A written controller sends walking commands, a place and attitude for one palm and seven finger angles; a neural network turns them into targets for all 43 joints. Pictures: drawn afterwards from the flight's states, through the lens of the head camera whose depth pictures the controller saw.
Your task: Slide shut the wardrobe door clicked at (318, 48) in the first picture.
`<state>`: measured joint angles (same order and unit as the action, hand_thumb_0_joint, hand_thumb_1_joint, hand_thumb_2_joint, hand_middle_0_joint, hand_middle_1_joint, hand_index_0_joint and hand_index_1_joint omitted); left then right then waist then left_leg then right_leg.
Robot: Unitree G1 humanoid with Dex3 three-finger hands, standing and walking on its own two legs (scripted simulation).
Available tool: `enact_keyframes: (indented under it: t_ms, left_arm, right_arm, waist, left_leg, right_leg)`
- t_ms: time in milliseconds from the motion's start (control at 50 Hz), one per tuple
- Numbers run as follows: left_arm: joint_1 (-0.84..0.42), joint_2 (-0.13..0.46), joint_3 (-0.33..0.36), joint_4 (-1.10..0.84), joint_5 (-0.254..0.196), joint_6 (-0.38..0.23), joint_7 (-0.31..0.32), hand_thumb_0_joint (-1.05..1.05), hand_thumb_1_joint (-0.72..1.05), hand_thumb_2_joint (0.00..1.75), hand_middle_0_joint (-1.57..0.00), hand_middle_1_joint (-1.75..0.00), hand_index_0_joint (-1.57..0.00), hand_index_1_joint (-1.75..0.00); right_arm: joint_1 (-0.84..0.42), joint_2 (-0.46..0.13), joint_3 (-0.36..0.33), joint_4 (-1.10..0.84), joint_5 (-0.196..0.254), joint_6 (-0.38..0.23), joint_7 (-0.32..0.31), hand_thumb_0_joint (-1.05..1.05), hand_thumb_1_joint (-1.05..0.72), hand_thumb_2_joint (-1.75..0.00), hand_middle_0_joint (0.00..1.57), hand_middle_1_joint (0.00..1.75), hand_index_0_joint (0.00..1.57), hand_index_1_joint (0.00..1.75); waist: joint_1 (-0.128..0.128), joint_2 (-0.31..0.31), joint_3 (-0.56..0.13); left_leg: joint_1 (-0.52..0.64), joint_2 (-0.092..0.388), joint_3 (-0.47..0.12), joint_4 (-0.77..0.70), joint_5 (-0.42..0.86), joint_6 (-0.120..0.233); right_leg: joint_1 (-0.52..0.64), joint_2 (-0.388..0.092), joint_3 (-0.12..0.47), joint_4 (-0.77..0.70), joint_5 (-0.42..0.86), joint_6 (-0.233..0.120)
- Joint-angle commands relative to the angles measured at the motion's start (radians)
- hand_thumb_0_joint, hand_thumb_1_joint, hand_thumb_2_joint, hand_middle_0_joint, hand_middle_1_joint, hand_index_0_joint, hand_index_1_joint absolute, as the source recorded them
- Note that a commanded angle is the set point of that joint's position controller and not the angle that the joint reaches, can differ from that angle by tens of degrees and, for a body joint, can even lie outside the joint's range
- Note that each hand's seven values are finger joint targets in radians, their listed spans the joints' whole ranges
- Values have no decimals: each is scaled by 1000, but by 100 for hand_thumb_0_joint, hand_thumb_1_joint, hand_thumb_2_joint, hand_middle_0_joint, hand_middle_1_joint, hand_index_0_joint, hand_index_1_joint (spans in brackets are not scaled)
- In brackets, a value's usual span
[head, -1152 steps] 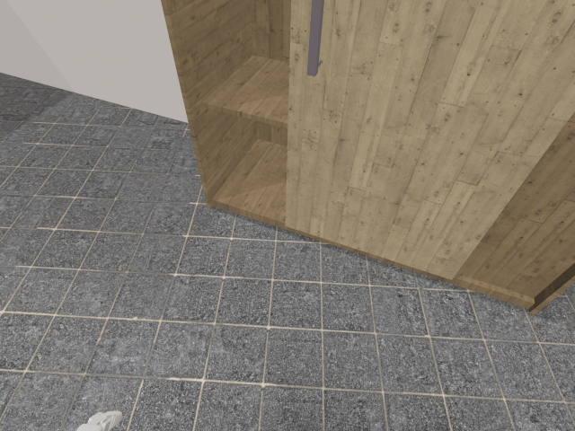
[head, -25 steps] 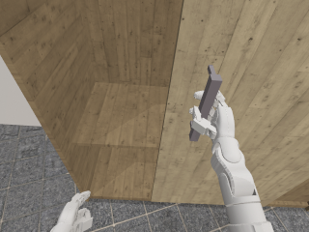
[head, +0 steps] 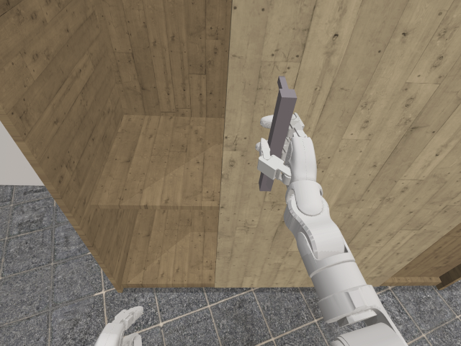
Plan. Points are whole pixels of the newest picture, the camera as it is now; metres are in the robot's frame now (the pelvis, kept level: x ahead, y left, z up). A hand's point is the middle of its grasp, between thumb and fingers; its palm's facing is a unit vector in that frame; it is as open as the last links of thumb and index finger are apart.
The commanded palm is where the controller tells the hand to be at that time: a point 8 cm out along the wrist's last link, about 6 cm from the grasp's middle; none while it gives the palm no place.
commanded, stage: tug the door sideways, standing still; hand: right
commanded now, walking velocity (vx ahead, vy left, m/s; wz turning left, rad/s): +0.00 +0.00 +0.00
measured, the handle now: (272, 139) +0.44 -0.06 +0.14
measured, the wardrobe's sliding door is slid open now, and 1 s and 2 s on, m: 0.38 0.38 0.21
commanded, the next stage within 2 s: step sideways, sliding the door along in 0.12 s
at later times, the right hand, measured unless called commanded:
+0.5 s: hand (269, 158) +0.39 -0.05 +0.14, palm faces -0.09 +0.98 -0.19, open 6.4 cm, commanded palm +0.38 -0.07 +0.15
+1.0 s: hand (255, 155) +0.39 -0.02 +0.14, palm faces +0.15 +0.98 -0.09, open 6.3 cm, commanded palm +0.37 -0.01 +0.15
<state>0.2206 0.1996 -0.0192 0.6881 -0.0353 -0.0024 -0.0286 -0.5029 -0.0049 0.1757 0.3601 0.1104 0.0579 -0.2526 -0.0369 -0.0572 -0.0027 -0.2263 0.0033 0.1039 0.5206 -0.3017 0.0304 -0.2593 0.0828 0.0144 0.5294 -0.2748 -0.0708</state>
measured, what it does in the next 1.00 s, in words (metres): steps to the left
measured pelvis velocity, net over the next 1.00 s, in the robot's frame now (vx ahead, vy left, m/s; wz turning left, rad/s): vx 0.02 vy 0.14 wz -0.07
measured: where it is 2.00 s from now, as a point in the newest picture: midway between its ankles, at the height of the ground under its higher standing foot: outside the picture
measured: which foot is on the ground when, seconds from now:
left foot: down 0.00-0.78, up 0.80-1.00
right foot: down 0.00-1.00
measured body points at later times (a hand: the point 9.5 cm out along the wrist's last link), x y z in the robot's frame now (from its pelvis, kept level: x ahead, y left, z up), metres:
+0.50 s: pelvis -0.01 +0.02 +0.00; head +0.03 +0.05 +0.44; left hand +0.13 +0.25 -0.13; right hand +0.39 -0.10 +0.16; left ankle -0.01 +0.11 -0.73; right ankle +0.00 -0.07 -0.73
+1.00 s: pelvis +0.02 +0.14 -0.01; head +0.09 +0.12 +0.43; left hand +0.23 +0.32 -0.12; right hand +0.38 -0.07 +0.15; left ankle +0.11 +0.30 -0.71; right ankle +0.00 -0.05 -0.73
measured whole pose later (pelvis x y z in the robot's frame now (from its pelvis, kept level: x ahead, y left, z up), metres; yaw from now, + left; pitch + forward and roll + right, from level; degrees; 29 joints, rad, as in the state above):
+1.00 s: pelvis +0.02 +0.14 -0.01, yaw -4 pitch -4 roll +2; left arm 0.11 0.17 0.03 0.59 -0.04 0.03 -0.03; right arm -0.52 -0.16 0.04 0.17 0.06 -0.07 -0.10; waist -0.12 -0.06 0.26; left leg -0.41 0.04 -0.02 0.79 -0.37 0.01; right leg -0.21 -0.13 0.11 0.65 -0.36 0.09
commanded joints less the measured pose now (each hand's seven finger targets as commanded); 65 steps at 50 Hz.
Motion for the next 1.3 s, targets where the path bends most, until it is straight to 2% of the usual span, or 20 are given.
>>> enact_keyframes:
  t_ms: [0, 200, 220, 260, 380, 540, 600, 640, 700, 740, 780, 840, 900, 980, 1040, 1080, 1100, 1180, 1220, 1280]
  left_arm:
    - [-84, 105, 39, -132, -7, -66, 1, 0, 90, 90, -20, -30, -20, -30]
    - [-60, 115, 41, -102, -10, -90, 1, 0, 90, 90, -20, -30, -20, -30]
    - [-117, 168, 45, -135, 3, -76, 44, 0, 90, 90, -20, -30, -20, -30]
    - [-151, 136, 28, -129, 12, -66, 74, 0, 90, 90, -20, -30, -20, -30]
    - [-134, 126, 43, -142, 17, -51, 107, 0, 90, 90, -20, -30, -20, -30]
    - [-126, 114, 49, -160, 5, -23, 86, 0, 90, 90, -20, -30, -20, -30]
    - [-130, 87, 64, -169, -8, -14, 77, 0, 90, 90, -20, -30, -20, -30]
    - [-162, 64, 65, -167, -16, -22, 69, 0, 90, 90, -20, -30, -20, -30]
    - [-162, 56, 61, -163, -3, -25, 62, 0, 90, 90, -20, -30, -20, -30]
    - [-134, 115, 95, -175, 4, -13, 50, 0, 90, 90, -20, -30, -20, -30]
    - [-182, 103, 89, -197, 6, 10, 11, 0, 90, 90, -20, -30, -20, -30]
    - [-166, 114, 96, -201, 10, 13, 15, 0, 90, 90, -20, -30, -20, -30]
    - [-177, 120, 106, -227, -8, -8, 7, 0, 90, 90, -20, -30, -20, -30]
    - [-198, 113, 97, -248, -24, -12, 9, 0, 90, 90, -20, -30, -20, -30]
    - [-184, 95, 89, -230, -33, -20, 12, 0, 90, 90, -20, -30, -20, -30]
    - [-200, 75, 104, -204, -21, -30, 25, 0, 90, 90, -20, -30, -20, -30]
    - [-213, 69, 102, -199, -17, -34, 33, 0, 90, 90, -20, -30, -20, -30]
    - [-238, 76, 90, -179, -1, -83, 45, 0, 90, 90, -20, -30, -20, -30]
    - [-218, 117, 114, -220, -12, -85, 16, 0, 90, 90, -20, -30, -20, -30]
    - [-226, 86, 92, -236, -10, -114, -5, 0, 90, 90, -20, -30, -20, -30]
  right_arm:
    - [-561, 222, 209, -264, -7, -110, 87, 0, -90, -90, 45, 140, 45, 140]
    - [-696, 199, 192, -207, -10, -146, 68, 0, -90, -90, 45, 140, 45, 140]
    - [-751, -392, -222, -287, -48, -212, 70, 0, -90, -90, 45, 140, 45, 140]
    - [-671, -225, -102, -262, -38, -248, 125, 0, -90, -90, 45, 140, 45, 140]
    - [-548, -219, -117, -229, -40, -242, 174, 0, -90, -90, 45, 140, 45, 140]
    - [-519, -83, 27, -271, -54, -204, 218, 0, -90, -90, 45, 140, 45, 140]
    - [-530, -33, 54, -297, -65, -205, 221, 0, -90, -90, 45, 140, 45, 140]
    - [-532, 12, 106, -310, -68, -227, 221, 0, -90, -90, 45, 140, 45, 140]
    - [-541, 49, 150, -401, -69, -268, 220, 0, -90, -90, 45, 140, 45, 140]
    - [-528, 62, 176, -454, -45, -276, 220, 0, -90, -90, 45, 140, 45, 140]
    - [-521, 33, 143, -482, -43, -263, 245, 0, -90, -90, 45, 140, 45, 140]
    - [-508, 2, 115, -557, -58, -262, 252, 0, -90, -90, 45, 140, 45, 140]
    - [-529, 37, 143, -552, -76, -266, 256, 0, -90, -90, 45, 140, 45, 140]
    - [-486, 22, 133, -541, -71, -256, 256, 0, -90, -90, 45, 140, 45, 140]
    - [-433, -32, 99, -557, -89, -254, 242, 0, -90, -90, 45, 140, 45, 140]
    - [-394, -113, 39, -555, -101, -240, 229, 0, -90, -90, 45, 140, 45, 140]
    - [-383, -90, 57, -580, -101, -244, 226, 0, -90, -90, 45, 140, 45, 140]
    - [-325, 7, 134, -753, -66, -268, 199, 0, -90, -90, 45, 140, 45, 140]
    - [-274, 61, 180, -727, -52, -264, 216, 0, -90, -90, 45, 140, 45, 140]
    - [-266, 57, 201, -828, -62, -279, 217, 0, -90, -90, 45, 140, 45, 140]
  waist:
    - [118, 59, -312]
    - [142, 74, -289]
    - [53, 9, -272]
    - [58, 60, -218]
    - [63, 0, -239]
    - [64, 35, -212]
    - [71, 310, -213]
    - [54, 233, -176]
    - [90, 67, -259]
    - [121, -119, -315]
    - [98, -51, -226]
    - [85, 27, -220]
    - [90, -100, -264]
    - [75, -192, -221]
    - [65, -51, -236]
    - [65, 430, -259]
    - [47, 480, -243]
    - [76, 86, -352]
    - [46, -73, -392]
    - [57, -193, -265]
  left_leg:
    - [-134, -23, -41, -38, 212, 12]
    - [-164, -25, -44, -39, 168, 7]
    - [-76, 39, -123, -44, 46, 6]
    - [-20, 30, -111, -47, 4, -1]
    - [-206, -2, -120, 117, -151, 2]
    - [43, 3, -131, -109, 12, 18]
    - [190, 183, -396, -236, 386, 87]
    - [266, 238, -410, -173, 637, 120]
    - [211, 171, -224, 49, 792, 88]
    - [-212, 11, -95, 491, 304, -32]
    - [-489, 17, -286, 756, -210, 5]
    - [-422, 68, -246, 535, -213, 7]
    - [-104, 16, -70, 296, -75, -14]
    - [42, -33, 1, 167, 23, -29]
    - [188, 25, -59, -91, 494, -3]
    - [360, 222, -376, -76, 922, 113]
    - [324, 282, -411, -86, 906, 129]
    - [165, 141, -156, 152, 695, 5]
    - [-50, 45, -118, 320, -76, -35]
    - [-85, 44, -112, 216, -64, -21]
  right_leg:
    - [320, -115, 139, -51, 337, 77]
    - [293, -115, 149, -67, 245, 81]
    - [172, -201, 168, -142, 86, 20]
    - [112, -207, 195, -203, -70, 3]
    - [317, -374, 398, -177, 56, -98]
    - [151, -304, 188, 54, 338, -48]
    - [-28, -113, -16, 333, 85, 30]
    - [-160, -93, 14, 394, -186, 27]
    - [81, -113, -18, 47, 44, 15]
    - [504, -391, 268, -101, 700, -124]
    - [532, -563, 468, -44, 762, -227]
    - [417, -520, 364, -11, 637, -184]
    - [248, -396, 108, -8, 562, -92]
    - [178, -372, 46, 76, 525, -33]
    - [169, -239, -44, 354, 483, 46]
    - [-89, -107, -17, 491, -64, 98]
    - [-118, -120, 31, 543, -278, 75]
    - [255, -218, -11, -107, 349, 36]
    - [386, -488, 169, -80, 703, -96]
    - [401, -439, 44, 39, 887, -80]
